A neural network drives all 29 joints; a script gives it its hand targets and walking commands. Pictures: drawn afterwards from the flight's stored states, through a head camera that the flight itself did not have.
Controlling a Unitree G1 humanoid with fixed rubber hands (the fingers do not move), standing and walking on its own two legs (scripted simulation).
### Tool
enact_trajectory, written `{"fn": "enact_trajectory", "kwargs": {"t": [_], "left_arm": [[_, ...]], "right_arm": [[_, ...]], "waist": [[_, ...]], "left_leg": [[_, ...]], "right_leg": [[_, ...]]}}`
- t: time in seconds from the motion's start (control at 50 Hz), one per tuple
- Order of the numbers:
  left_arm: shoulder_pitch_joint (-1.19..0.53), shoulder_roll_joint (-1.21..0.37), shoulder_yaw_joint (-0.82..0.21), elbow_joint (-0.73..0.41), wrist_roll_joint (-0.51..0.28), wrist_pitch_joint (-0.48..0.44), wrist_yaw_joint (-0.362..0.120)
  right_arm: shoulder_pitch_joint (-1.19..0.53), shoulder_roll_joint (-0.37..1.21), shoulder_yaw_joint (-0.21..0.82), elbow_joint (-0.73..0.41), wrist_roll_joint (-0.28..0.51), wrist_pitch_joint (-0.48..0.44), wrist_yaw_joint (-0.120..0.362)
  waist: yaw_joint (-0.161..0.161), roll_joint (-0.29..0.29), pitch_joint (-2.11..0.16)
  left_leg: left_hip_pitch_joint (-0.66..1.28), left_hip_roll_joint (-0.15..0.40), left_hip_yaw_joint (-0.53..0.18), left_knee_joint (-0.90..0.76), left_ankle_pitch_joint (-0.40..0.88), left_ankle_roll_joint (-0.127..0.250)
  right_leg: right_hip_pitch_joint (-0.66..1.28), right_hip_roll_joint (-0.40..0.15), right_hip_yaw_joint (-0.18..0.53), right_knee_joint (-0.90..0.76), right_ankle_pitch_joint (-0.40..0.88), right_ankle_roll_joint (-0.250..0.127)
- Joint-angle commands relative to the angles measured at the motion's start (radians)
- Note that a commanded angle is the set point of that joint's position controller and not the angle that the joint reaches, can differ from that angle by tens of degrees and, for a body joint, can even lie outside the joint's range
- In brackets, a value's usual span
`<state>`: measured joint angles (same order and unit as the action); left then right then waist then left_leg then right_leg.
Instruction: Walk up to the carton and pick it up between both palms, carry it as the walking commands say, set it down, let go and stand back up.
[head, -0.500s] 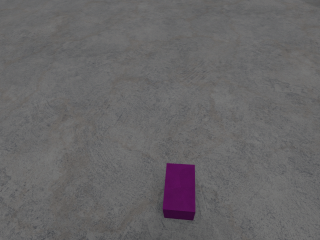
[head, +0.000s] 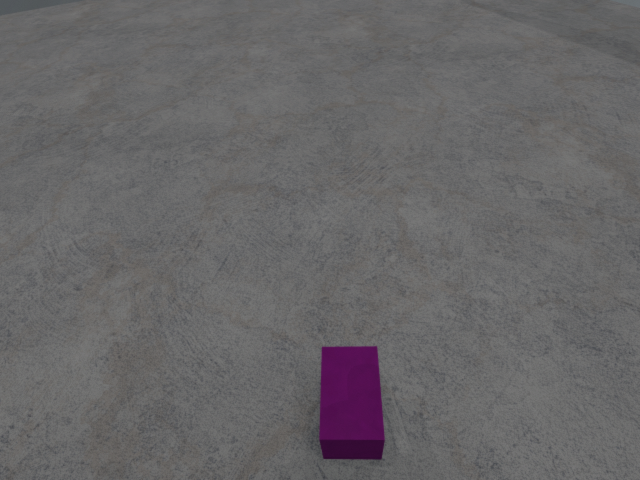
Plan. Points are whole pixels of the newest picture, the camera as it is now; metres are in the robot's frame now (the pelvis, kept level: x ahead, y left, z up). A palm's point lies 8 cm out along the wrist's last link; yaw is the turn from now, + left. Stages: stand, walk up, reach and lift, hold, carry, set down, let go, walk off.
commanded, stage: walk up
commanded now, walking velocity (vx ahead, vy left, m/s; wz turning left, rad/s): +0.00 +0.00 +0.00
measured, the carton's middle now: (350, 401) +0.50 -0.02 -0.68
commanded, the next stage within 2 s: stand in 1.84 s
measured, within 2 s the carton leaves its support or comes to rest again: neither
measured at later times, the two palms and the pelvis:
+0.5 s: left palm out of the picture -0.01 +0.17 -0.15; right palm out of the picture +0.00 -0.24 -0.15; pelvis +0.01 -0.03 +0.00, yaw +1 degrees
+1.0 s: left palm out of the picture +0.03 +0.22 -0.16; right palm out of the picture +0.18 -0.18 -0.16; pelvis +0.09 +0.02 -0.02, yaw +2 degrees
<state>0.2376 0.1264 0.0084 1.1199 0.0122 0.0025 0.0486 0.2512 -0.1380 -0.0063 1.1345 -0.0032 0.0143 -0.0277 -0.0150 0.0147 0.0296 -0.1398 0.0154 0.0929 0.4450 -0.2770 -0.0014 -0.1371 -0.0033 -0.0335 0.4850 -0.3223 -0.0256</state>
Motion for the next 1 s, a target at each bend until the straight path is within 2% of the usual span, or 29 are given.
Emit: {"fn": "enact_trajectory", "kwargs": {"t": [0.0, 0.12, 0.16, 0.28, 0.3, 0.4, 0.44, 0.46, 0.48, 0.5, 0.52, 0.54, 0.56, 0.58, 0.62, 0.64, 0.66, 0.68, 0.7, 0.72, 0.74, 0.78, 0.8, 0.84, 0.86, 0.9, 0.92, 0.94, 0.98], "left_arm": [[0.065, 0.113, 0.017, -0.041, -0.008, -0.034, -0.002], [0.085, 0.099, 0.014, -0.020, -0.006, -0.038, -0.002], [0.088, 0.096, 0.019, -0.021, -0.003, -0.037, -0.002], [0.095, 0.088, 0.012, -0.008, -0.003, -0.039, -0.002], [0.114, 0.086, 0.011, -0.006, -0.001, -0.038, -0.002], [0.121, 0.082, 0.014, -0.004, -0.003, -0.043, 0.001], [0.120, 0.076, 0.010, -0.002, -0.003, -0.043, 0.002], [0.165, 0.102, 0.027, -0.002, 0.012, -0.049, 0.006], [0.272, 0.179, 0.062, 0.034, 0.027, -0.040, -0.001], [0.323, 0.261, 0.079, 0.051, 0.042, -0.025, 0.003], [0.340, 0.270, 0.076, 0.036, 0.047, -0.028, 0.010], [0.314, 0.238, 0.062, 0.044, 0.040, -0.035, 0.009], [0.304, 0.208, 0.048, 0.052, 0.030, -0.048, 0.007], [0.292, 0.183, 0.043, 0.055, 0.029, -0.064, 0.005], [0.290, 0.157, 0.033, 0.055, 0.018, -0.086, 0.004], [0.317, 0.149, 0.026, 0.054, 0.018, -0.092, 0.004], [0.282, 0.118, 0.020, 0.054, 0.014, -0.093, 0.001], [0.210, 0.090, 0.006, 0.038, 0.014, -0.091, 0.003], [0.217, 0.102, 0.014, 0.043, 0.017, -0.081, 0.004], [0.230, 0.128, 0.017, 0.054, 0.015, -0.070, 0.001], [0.238, 0.107, 0.013, 0.065, 0.007, -0.067, -0.003], [0.324, 0.031, -0.004, 0.067, 0.014, -0.063, -0.003], [0.362, 0.019, 0.003, 0.046, 0.006, -0.055, 0.000], [0.307, 0.054, 0.023, 0.026, -0.002, -0.033, 0.003], [0.291, 0.060, 0.024, 0.022, -0.001, -0.029, 0.001], [0.323, 0.043, 0.016, 0.025, 0.014, -0.022, -0.004], [0.359, 0.053, 0.012, 0.039, 0.013, -0.030, -0.004], [0.367, 0.076, 0.007, 0.052, 0.018, -0.032, -0.001], [0.276, 0.113, 0.012, 0.046, 0.015, -0.026, 0.003]], "right_arm": [[0.059, -0.124, -0.024, -0.030, 0.004, -0.026, -0.005], [0.058, -0.106, -0.024, -0.006, 0.000, -0.018, -0.013], [0.058, -0.100, -0.025, -0.005, -0.001, -0.018, -0.012], [0.083, -0.090, -0.022, 0.020, -0.002, -0.013, -0.017], [0.071, -0.099, -0.024, 0.015, -0.002, -0.012, -0.018], [0.091, -0.082, -0.025, 0.017, -0.004, -0.011, -0.021], [0.096, -0.078, -0.023, 0.026, -0.005, -0.009, -0.023], [0.115, -0.089, -0.041, 0.014, 0.003, -0.014, -0.021], [0.073, -0.116, -0.048, -0.004, -0.011, -0.014, -0.003], [0.012, -0.124, -0.057, -0.036, -0.018, 0.001, 0.013], [-0.064, -0.116, -0.056, -0.076, -0.028, 0.004, 0.017], [-0.079, -0.102, -0.059, -0.082, -0.024, -0.004, 0.025], [-0.087, -0.098, -0.056, -0.086, -0.015, -0.017, 0.029], [-0.102, -0.096, -0.055, -0.089, -0.017, -0.029, 0.033], [-0.095, -0.086, -0.052, -0.094, -0.028, -0.036, 0.036], [-0.115, -0.098, -0.049, -0.104, -0.025, -0.035, 0.035], [-0.093, -0.065, -0.036, -0.098, -0.020, -0.041, 0.035], [-0.052, -0.059, -0.019, -0.081, -0.014, -0.043, 0.030], [-0.030, -0.067, -0.019, -0.080, -0.004, -0.046, 0.021], [-0.012, -0.065, -0.023, -0.071, 0.004, -0.041, 0.005], [0.051, -0.065, -0.033, -0.048, 0.000, -0.037, 0.002], [0.138, -0.151, -0.052, -0.034, -0.029, -0.042, -0.005], [0.133, -0.183, -0.053, -0.050, -0.025, -0.043, -0.003], [0.095, -0.170, -0.052, -0.058, -0.004, -0.035, -0.011], [0.078, -0.159, -0.046, -0.064, -0.003, -0.031, -0.013], [-0.002, -0.157, -0.050, -0.076, -0.001, -0.013, -0.022], [-0.035, -0.161, -0.055, -0.090, 0.003, -0.007, -0.019], [-0.067, -0.164, -0.058, -0.088, 0.005, 0.000, -0.020], [-0.072, -0.132, -0.053, -0.092, 0.002, 0.002, -0.019]], "waist": [[0.009, -0.070, 0.007], [0.007, -0.082, 0.021], [0.008, -0.033, 0.022], [0.005, -0.015, 0.036], [0.008, -0.051, 0.056], [0.005, -0.017, 0.046], [0.010, -0.052, 0.057], [0.023, -0.064, 0.054], [0.078, -0.057, 0.026], [0.113, -0.136, 0.112], [0.132, -0.148, 0.174], [0.121, -0.141, 0.229], [0.118, -0.094, 0.237], [0.116, -0.106, 0.225], [0.112, -0.076, 0.215], [0.110, -0.083, 0.226], [0.081, -0.134, 0.204], [0.049, -0.169, 0.181], [0.048, -0.227, 0.167], [0.027, -0.217, 0.165], [-0.013, -0.167, 0.109], [-0.025, 0.035, -0.034], [-0.006, 0.127, -0.056], [-0.008, 0.204, -0.047], [0.007, 0.165, -0.040], [0.041, 0.171, -0.047], [0.052, 0.138, -0.093], [0.050, 0.079, -0.080], [0.024, -0.087, -0.027]], "left_leg": [[0.065, 0.099, -0.106, -0.086, 0.297, 0.003], [0.047, 0.105, -0.094, -0.085, 0.287, -0.005], [0.042, 0.101, -0.075, -0.081, 0.266, -0.014], [0.056, 0.105, -0.077, -0.087, 0.257, -0.003], [0.045, 0.109, -0.082, -0.084, 0.242, -0.003], [0.039, 0.105, -0.065, -0.068, 0.246, -0.010], [0.035, 0.106, -0.068, -0.073, 0.250, -0.010], [0.027, 0.101, -0.028, -0.017, 0.104, -0.016], [-0.162, 0.051, -0.004, 0.138, -0.193, -0.009], [-0.404, 0.020, 0.015, 0.363, -0.263, -0.025], [-0.501, 0.072, -0.045, 0.490, -0.239, -0.022], [-0.528, 0.099, -0.074, 0.539, -0.182, -0.025], [-0.526, 0.112, -0.088, 0.560, -0.140, -0.026], [-0.538, 0.118, -0.087, 0.572, -0.095, -0.027], [-0.546, 0.122, -0.084, 0.561, -0.015, -0.039], [-0.566, 0.112, -0.069, 0.527, -0.013, -0.058], [-0.469, 0.114, -0.058, 0.406, 0.003, -0.055], [-0.307, 0.085, -0.060, 0.234, -0.021, -0.049], [-0.234, 0.051, -0.036, 0.128, -0.048, -0.055], [-0.162, 0.011, 0.017, 0.049, 0.014, -0.050], [-0.037, 0.009, 0.041, -0.044, 0.170, -0.031], [0.171, 0.177, -0.074, 0.069, 0.735, 0.027], [0.185, 0.295, -0.202, 0.047, 0.859, 0.078], [0.128, 0.330, -0.266, 0.022, 0.889, 0.141], [0.092, 0.324, -0.258, 0.000, 0.848, 0.137], [0.043, 0.279, -0.196, 0.006, 0.729, 0.112], [0.034, 0.230, -0.155, 0.048, 0.609, 0.088], [0.002, 0.165, -0.097, 0.091, 0.490, 0.064], [-0.007, 0.096, -0.024, 0.086, 0.342, 0.024]], "right_leg": [[-0.034, -0.120, 0.115, -0.146, 0.456, -0.036], [-0.032, -0.121, 0.110, -0.160, 0.454, -0.042], [-0.026, -0.126, 0.109, -0.159, 0.465, -0.041], [-0.043, -0.121, 0.114, -0.164, 0.443, -0.041], [-0.059, -0.120, 0.120, -0.178, 0.429, -0.036], [-0.038, -0.125, 0.119, -0.166, 0.486, -0.029], [-0.029, -0.124, 0.118, -0.166, 0.515, -0.029], [-0.034, -0.143, 0.119, -0.174, 0.371, -0.023], [0.081, -0.235, 0.294, -0.251, -0.248, -0.092], [0.118, -0.407, 0.538, -0.400, -0.522, -0.170], [0.065, -0.477, 0.602, -0.468, -0.543, -0.202], [0.023, -0.457, 0.576, -0.476, -0.483, -0.213], [0.021, -0.422, 0.505, -0.446, -0.335, -0.216], [0.044, -0.388, 0.414, -0.428, -0.169, -0.203], [0.076, -0.359, 0.329, -0.375, 0.149, -0.179], [0.101, -0.336, 0.300, -0.347, 0.323, -0.161], [0.055, -0.284, 0.186, -0.316, 0.375, -0.132], [0.026, -0.203, 0.073, -0.243, 0.566, -0.092], [0.024, -0.181, 0.036, -0.186, 0.749, -0.083], [-0.005, -0.164, 0.014, -0.106, 0.930, -0.073], [-0.052, -0.145, -0.019, -0.051, 0.906, -0.051], [-0.170, -0.077, -0.061, 0.041, 0.412, 0.003], [-0.216, -0.061, -0.035, 0.106, 0.081, 0.021], [-0.214, -0.041, -0.018, 0.184, -0.141, 0.043], [-0.187, -0.044, -0.001, 0.174, -0.190, 0.038], [-0.133, -0.041, -0.011, 0.087, -0.121, 0.035], [-0.065, -0.063, -0.004, -0.015, 0.065, 0.030], [-0.046, -0.093, 0.025, -0.079, 0.291, 0.018], [-0.069, -0.139, 0.050, -0.088, 0.450, -0.011]]}}
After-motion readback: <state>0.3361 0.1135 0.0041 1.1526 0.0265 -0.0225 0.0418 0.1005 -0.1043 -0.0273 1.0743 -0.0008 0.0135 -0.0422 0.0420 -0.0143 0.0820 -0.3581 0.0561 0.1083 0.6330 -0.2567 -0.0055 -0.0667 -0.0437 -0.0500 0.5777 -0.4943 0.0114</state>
